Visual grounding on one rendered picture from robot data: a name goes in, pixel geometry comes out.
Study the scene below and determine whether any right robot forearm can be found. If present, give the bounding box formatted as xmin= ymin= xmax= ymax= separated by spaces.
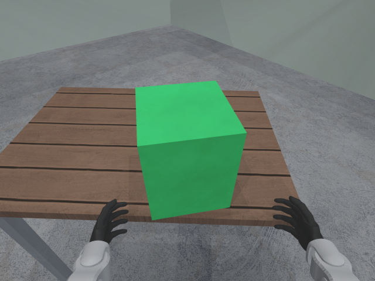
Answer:
xmin=306 ymin=239 xmax=360 ymax=281

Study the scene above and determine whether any left robot hand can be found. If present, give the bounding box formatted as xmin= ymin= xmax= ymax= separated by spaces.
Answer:
xmin=90 ymin=199 xmax=129 ymax=244

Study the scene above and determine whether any left robot forearm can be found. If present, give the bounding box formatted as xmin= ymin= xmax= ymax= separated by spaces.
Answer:
xmin=67 ymin=241 xmax=111 ymax=281

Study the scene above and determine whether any carton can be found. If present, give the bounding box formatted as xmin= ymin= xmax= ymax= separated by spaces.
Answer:
xmin=135 ymin=81 xmax=247 ymax=220

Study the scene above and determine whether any table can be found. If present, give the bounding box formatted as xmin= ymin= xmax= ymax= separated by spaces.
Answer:
xmin=0 ymin=87 xmax=299 ymax=281

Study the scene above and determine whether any right robot hand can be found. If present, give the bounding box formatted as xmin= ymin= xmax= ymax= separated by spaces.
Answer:
xmin=272 ymin=196 xmax=324 ymax=251

